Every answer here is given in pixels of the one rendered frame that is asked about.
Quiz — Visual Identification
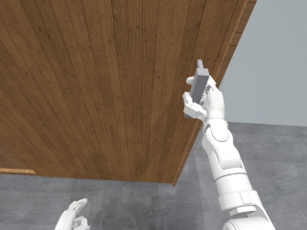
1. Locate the right robot upper arm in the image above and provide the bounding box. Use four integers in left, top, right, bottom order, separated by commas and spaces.
223, 216, 274, 230

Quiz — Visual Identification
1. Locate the right robot forearm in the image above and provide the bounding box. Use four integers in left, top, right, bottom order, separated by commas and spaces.
201, 118, 275, 230

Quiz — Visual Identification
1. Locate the handle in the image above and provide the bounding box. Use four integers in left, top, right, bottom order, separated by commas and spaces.
184, 59, 209, 119

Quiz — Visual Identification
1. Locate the robot right hand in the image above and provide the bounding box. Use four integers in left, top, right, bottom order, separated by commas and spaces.
182, 76, 225, 125

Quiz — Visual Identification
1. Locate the wardrobe door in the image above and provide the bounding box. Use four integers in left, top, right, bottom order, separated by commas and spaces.
0, 0, 246, 184
0, 142, 31, 170

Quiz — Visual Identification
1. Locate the robot left hand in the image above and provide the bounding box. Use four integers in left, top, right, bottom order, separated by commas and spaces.
55, 198, 90, 230

